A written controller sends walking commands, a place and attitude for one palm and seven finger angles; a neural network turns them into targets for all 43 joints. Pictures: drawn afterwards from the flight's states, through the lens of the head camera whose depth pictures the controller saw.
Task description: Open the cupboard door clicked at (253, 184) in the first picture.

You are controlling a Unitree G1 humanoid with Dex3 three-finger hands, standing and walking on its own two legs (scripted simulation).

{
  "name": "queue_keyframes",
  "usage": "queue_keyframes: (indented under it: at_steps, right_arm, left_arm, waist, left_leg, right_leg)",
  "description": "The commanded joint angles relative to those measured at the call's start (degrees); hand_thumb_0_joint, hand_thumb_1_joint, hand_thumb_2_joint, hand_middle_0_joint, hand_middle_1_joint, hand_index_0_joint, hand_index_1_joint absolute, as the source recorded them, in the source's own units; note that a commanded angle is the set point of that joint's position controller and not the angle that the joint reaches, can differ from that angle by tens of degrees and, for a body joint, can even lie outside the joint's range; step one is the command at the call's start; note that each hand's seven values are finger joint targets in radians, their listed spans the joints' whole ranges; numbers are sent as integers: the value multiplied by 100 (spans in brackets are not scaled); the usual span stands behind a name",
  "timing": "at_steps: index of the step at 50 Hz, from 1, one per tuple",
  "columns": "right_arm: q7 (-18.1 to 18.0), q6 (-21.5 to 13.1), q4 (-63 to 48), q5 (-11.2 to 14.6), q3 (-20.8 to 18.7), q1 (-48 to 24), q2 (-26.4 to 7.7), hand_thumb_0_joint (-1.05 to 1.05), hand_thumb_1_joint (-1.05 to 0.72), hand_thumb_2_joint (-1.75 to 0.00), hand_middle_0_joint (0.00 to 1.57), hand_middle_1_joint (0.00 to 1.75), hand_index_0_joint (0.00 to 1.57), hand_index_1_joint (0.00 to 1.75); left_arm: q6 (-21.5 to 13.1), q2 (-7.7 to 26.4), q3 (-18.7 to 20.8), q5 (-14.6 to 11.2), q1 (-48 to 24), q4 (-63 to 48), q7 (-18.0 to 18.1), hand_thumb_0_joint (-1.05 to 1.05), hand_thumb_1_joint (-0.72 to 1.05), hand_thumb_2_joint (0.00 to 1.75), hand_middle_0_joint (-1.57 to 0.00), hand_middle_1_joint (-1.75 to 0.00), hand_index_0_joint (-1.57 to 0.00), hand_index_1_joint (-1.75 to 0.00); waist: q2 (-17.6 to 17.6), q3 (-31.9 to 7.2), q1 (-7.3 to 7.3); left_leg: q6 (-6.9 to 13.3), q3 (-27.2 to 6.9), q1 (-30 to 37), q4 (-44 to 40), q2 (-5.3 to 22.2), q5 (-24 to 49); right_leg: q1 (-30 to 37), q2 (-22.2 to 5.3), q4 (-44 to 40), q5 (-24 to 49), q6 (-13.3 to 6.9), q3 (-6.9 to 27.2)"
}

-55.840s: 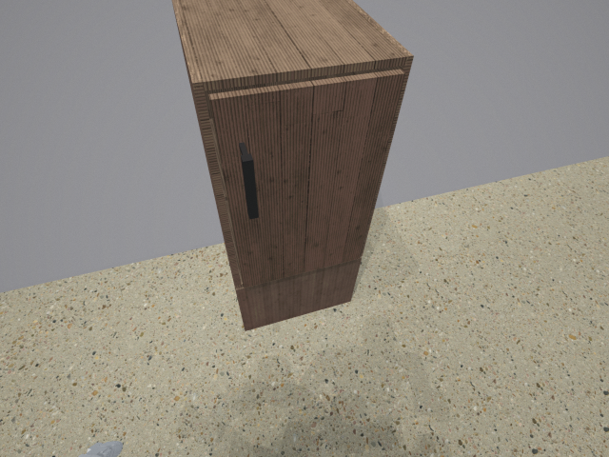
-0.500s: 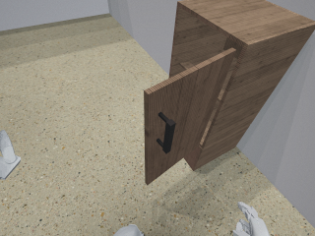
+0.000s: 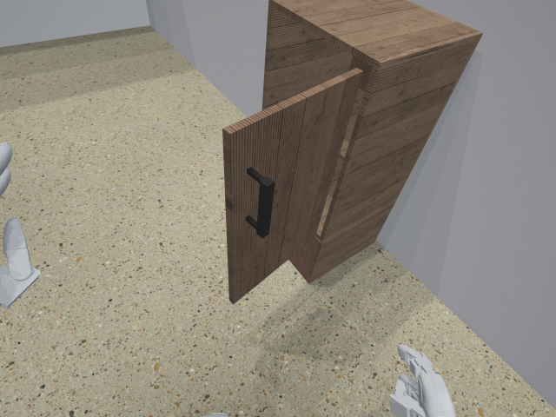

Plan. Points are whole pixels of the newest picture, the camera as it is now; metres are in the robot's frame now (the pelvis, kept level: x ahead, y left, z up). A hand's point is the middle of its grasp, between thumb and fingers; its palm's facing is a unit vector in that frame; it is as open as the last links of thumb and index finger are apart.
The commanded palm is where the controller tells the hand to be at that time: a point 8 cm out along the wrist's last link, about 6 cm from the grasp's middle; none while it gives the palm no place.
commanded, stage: stop stepping back and stand still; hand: left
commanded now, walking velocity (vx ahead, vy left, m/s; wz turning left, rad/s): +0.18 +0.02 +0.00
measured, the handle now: (258, 204) +0.50 +0.07 -0.01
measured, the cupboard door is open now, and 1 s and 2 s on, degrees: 99 99 99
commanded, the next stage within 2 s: let the arm hang, fingers relaxed in 0.74 s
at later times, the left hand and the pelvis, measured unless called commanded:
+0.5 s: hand out of the picture +0.14 +0.27 +0.18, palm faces +0.46 -0.77 -0.45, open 7.4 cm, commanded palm +0.08 +0.30 +0.19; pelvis -0.06 +0.00 +0.01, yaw +1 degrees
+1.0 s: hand out of the picture +0.11 +0.26 -0.05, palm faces +0.11 -0.91 -0.41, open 7.4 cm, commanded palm none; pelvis -0.07 +0.01 +0.01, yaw +3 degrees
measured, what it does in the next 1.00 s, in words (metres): steps on the spot: left foot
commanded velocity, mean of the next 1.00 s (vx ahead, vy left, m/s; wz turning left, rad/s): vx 0.06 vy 0.00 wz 0.00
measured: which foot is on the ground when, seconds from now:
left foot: down 0.00-0.14, up 0.16-0.34, down 0.36-1.00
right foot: down 0.00-1.00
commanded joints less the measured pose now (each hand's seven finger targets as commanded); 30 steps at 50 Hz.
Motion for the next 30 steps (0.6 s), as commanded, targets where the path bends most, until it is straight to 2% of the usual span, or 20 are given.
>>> queue_keyframes:
  at_steps: [1, 2, 3, 4, 5, 6, 7, 8, 9, 11, 13, 15, 17, 19, 20, 21, 22, 24, 26, 30]
  right_arm:
    - [-51, -434, -970, -88, -315, -249, -907, 0, -90, -90, 20, 30, 20, 30]
    - [-59, -405, -1019, -83, -300, -257, -891, 0, -90, -90, 20, 30, 20, 30]
    - [-74, -390, -1094, -59, -328, -316, -942, 0, -90, -90, 20, 30, 20, 30]
    - [-72, -343, -1170, -22, -313, -298, -924, 0, -90, -90, 20, 30, 20, 30]
    - [-63, -280, -1211, -8, -323, -292, -882, 0, -90, -90, 20, 30, 20, 30]
    - [-43, -216, -1234, -14, -375, -277, -847, 0, -90, -90, 20, 30, 20, 30]
    - [-48, -182, -1168, 7, -428, -275, -887, 0, -90, -90, 20, 30, 20, 30]
    - [-37, -155, -1005, -68, -436, -215, -973, 0, -90, -90, 20, 30, 20, 30]
    - [-49, -158, -819, -84, -380, -1, -891, 0, -90, -90, 20, 30, 20, 30]
    - [-119, -276, -773, -39, -335, -42, -902, 0, -90, -90, 20, 30, 20, 30]
    - [-220, -440, -729, 0, -392, -189, -972, 0, -90, -90, 20, 30, 20, 30]
    - [-235, -552, -685, -11, -399, -50, -967, 0, -90, -90, 20, 30, 20, 30]
    - [-201, -607, -744, -1, -429, 1, -1041, 0, -90, -90, 20, 30, 20, 30]
    - [-171, -593, -856, 53, -477, -24, -1136, 0, -90, -90, 20, 30, 20, 30]
    - [-145, -572, -781, 41, -369, 28, -972, 0, -90, -90, 20, 30, 20, 30]
    - [-118, -562, -829, 44, -349, 3, -951, 0, -90, -90, 20, 30, 20, 30]
    - [-104, -566, -838, 37, -335, -36, -942, 0, -90, -90, 20, 30, 20, 30]
    - [-91, -597, -841, 35, -337, -46, -930, 0, -90, -90, 20, 30, 20, 30]
    - [-72, -586, -852, 41, -331, -53, -945, 0, -90, -90, 20, 30, 20, 30]
    - [-45, -516, -860, 7, -312, -30, -888, 0, -90, -90, 20, 30, 20, 30]
  left_arm:
    - [-210, 957, 907, -48, 202, -958, 185, 0, 90, 90, -20, -30, -20, -30]
    - [-167, 966, 945, -44, 338, -945, 220, 0, 90, 90, -20, -30, -20, -30]
    - [-167, 1062, 1030, -52, 460, -1013, 229, 0, 90, 90, -20, -30, -20, -30]
    - [-143, 860, 880, -25, 647, -946, 210, 0, 90, 90, -20, -30, -20, -30]
    - [-123, 881, 888, 6, 806, -866, 200, 0, 90, 90, -20, -30, -20, -30]
    - [-107, 944, 885, 40, 790, -852, 186, 0, 90, 90, -20, -30, -20, -30]
    - [-87, 1016, 889, 57, 618, -924, 205, 0, 90, 90, -20, -30, -20, -30]
    - [-103, 1031, 977, 101, 256, -918, 273, 0, 90, 90, -20, -30, -20, -30]
    - [-144, 815, 754, 138, 73, -585, 306, 0, 90, 90, -20, -30, -20, -30]
    - [-234, 659, 484, 217, -415, -200, 327, 0, 90, 90, -20, -30, -20, -30]
    - [-283, 678, 348, 269, -881, -87, 355, 0, 90, 90, -20, -30, -20, -30]
    - [-305, 564, 261, 313, -775, -114, 355, 0, 90, 90, -20, -30, -20, -30]
    - [-370, 637, 380, 281, -642, -445, 346, 0, 90, 90, -20, -30, -20, -30]
    - [-373, 671, 506, 214, -279, -526, 311, 0, 90, 90, -20, -30, -20, -30]
    - [-373, 719, 582, 231, -194, -640, 279, 0, 90, 90, -20, -30, -20, -30]
    - [-366, 713, 604, 237, -166, -780, 262, 0, 90, 90, -20, -30, -20, -30]
    - [-356, 712, 609, 233, -172, -820, 262, 0, 90, 90, -20, -30, -20, -30]
    - [-332, 619, 586, 209, -57, -681, 270, 0, 90, 90, -20, -30, -20, -30]
    - [-283, 555, 570, 190, 20, -511, 275, 0, 90, 90, -20, -30, -20, -30]
    - [-233, 466, 467, 164, -24, -254, 256, 0, 90, 90, -20, -30, -20, -30]
  waist:
    - [1878, -854, 5]
    - [1738, -621, -16]
    - [1753, -569, 27]
    - [1702, -417, -30]
    - [1288, -321, -62]
    - [201, -229, -96]
    - [-853, 43, -22]
    - [-876, 259, -54]
    - [-456, 266, -218]
    - [-31, 166, -223]
    - [-188, 296, -119]
    - [-47, 177, -65]
    - [401, -14, -36]
    - [418, -351, 13]
    - [989, -468, -64]
    - [1257, -424, -44]
    - [1230, -339, -44]
    - [991, -197, -47]
    - [924, -108, -65]
    - [386, 28, -119]
  left_leg:
    - [479, -1862, 1000, -2171, 1378, -1645]
    - [302, -1552, 343, -2403, 1195, -2600]
    - [113, -1150, -42, -2342, 928, -2942]
    - [-42, -800, -508, -2132, 676, -3114]
    - [-170, -412, -566, -1408, 315, -2834]
    - [-374, 2, 36, 156, -154, -2216]
    - [-450, -212, 308, 1934, -294, -1630]
    - [-446, -388, -10, 2765, -190, -1527]
    - [-415, -444, -202, 2847, 34, -1361]
    - [-319, -207, 146, 1850, 168, -1259]
    - [-190, -10, 586, 901, 105, -1287]
    - [-77, 98, 1157, -172, 11, -1196]
    - [49, -231, 1550, -816, 293, -925]
    - [83, -589, 1692, -689, 668, 332]
    - [77, -621, 1554, -896, 643, 475]
    - [84, -732, 1404, -1053, 764, 443]
    - [121, -809, 1162, -1152, 888, 195]
    - [148, -804, 824, -1256, 961, -532]
    - [84, -630, 553, -1223, 821, -1203]
    - [-100, -204, 636, -623, 321, -1591]
  right_leg:
    - [-387, 66, 708, -719, -43, 28]
    - [94, 135, 252, -520, -112, -206]
    - [537, 221, -301, -256, -146, -448]
    - [914, 174, -770, -41, -180, -531]
    - [761, -126, -1384, -167, -263, -198]
    - [-454, -859, -2374, -1188, -505, 862]
    - [-1935, -1902, -3239, -2368, -900, 2541]
    - [-2241, -2177, -3333, -2186, -1138, 2776]
    - [-1851, -1976, -2953, -1486, -1007, 2067]
    - [-1470, -1511, -2505, -615, -674, 1107]
    - [-1292, -1445, -2406, -362, -632, 969]
    - [-1008, -1301, -2151, 28, -545, 955]
    - [-698, -895, -1636, 712, -262, 698]
    - [-309, -548, -1155, 1929, -64, 397]
    - [-207, -402, -869, 1957, -43, 83]
    - [-167, -272, -670, 1788, 6, -135]
    - [-108, -215, -617, 1588, 35, -256]
    - [8, -208, -728, 1341, 30, -239]
    - [99, -217, -906, 1282, -19, -114]
    - [-356, -537, -1688, 824, -186, 601]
